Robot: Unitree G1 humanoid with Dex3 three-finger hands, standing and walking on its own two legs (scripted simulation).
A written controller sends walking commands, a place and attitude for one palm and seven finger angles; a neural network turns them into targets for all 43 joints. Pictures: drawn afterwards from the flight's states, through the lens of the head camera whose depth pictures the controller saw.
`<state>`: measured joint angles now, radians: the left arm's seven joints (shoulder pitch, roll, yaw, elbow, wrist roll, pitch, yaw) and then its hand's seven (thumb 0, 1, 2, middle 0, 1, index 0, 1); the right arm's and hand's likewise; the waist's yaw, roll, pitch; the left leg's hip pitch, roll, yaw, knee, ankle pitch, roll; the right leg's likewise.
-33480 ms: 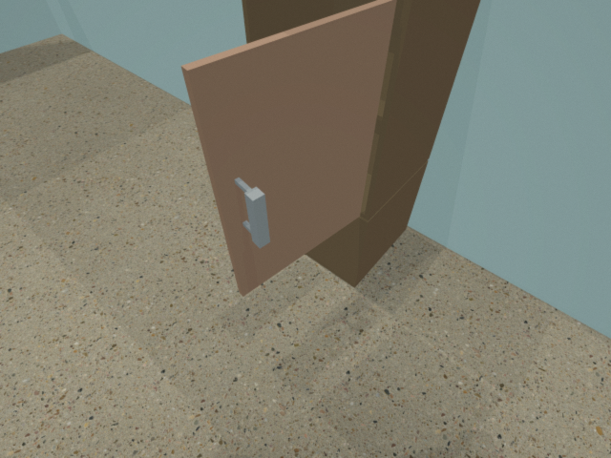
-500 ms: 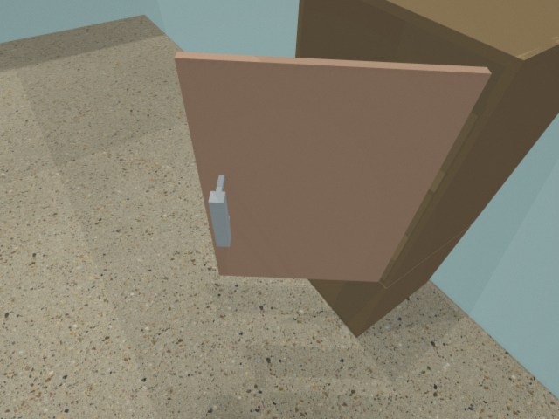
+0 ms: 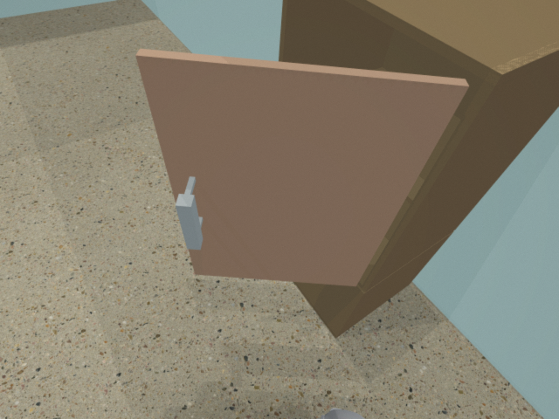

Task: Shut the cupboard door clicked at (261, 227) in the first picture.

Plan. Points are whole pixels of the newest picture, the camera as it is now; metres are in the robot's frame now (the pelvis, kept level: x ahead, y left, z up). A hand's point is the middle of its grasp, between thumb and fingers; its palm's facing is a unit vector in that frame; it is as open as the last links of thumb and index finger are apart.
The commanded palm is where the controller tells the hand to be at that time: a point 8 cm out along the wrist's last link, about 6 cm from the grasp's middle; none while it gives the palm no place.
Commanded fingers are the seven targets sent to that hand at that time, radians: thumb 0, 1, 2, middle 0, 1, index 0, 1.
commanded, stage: come to a stop and stand still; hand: left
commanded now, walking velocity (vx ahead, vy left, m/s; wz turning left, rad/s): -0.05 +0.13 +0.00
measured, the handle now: (193, 213) +0.45 +0.19 -0.04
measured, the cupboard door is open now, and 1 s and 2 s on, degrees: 53 53 53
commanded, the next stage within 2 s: look again from close up in 0.88 s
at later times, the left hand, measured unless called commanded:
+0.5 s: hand out of the picture +0.04 +0.18 -0.19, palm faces +0.04 -0.97 -0.22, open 7.4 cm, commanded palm none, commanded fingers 0.00 0.90 0.90 -0.20 -0.30 -0.20 -0.30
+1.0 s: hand out of the picture +0.04 +0.23 -0.17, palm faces +0.01 -0.96 -0.29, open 7.4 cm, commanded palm none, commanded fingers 0.00 0.90 0.90 -0.20 -0.30 -0.20 -0.30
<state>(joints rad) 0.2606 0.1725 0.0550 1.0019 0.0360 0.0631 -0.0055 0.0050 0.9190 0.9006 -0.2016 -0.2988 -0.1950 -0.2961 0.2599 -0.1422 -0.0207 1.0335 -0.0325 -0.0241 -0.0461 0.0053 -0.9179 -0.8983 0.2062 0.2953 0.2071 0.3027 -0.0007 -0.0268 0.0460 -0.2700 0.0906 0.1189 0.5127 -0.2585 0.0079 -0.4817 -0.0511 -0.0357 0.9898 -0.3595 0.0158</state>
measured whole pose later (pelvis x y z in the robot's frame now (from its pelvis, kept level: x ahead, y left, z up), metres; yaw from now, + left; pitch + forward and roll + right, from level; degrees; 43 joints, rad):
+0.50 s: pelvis +0.00 -0.01 -0.02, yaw +2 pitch +0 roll +0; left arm 0.25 0.23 0.02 0.94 0.03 0.04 0.04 0.00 0.91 0.90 -0.20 -0.30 -0.20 -0.30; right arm 0.22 -0.18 -0.04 0.93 -0.02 0.04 0.00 0.01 -0.91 -0.90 0.20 0.29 0.20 0.30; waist 0.01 -0.05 0.05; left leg -0.32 -0.03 0.12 0.64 -0.32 0.09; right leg -0.33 -0.07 -0.01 0.65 -0.33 0.00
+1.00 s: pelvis +0.00 +0.02 -0.01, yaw +0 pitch -3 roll -1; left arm 0.27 0.25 0.01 0.96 0.02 0.01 0.03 0.00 0.91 0.90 -0.20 -0.30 -0.20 -0.30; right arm 0.18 -0.24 -0.03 0.98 -0.02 0.00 0.00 0.01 -0.90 -0.90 0.21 0.30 0.21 0.30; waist 0.00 0.01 0.05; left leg -0.21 -0.06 0.16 0.52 -0.28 0.13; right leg -0.24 -0.08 0.04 0.53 -0.25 0.03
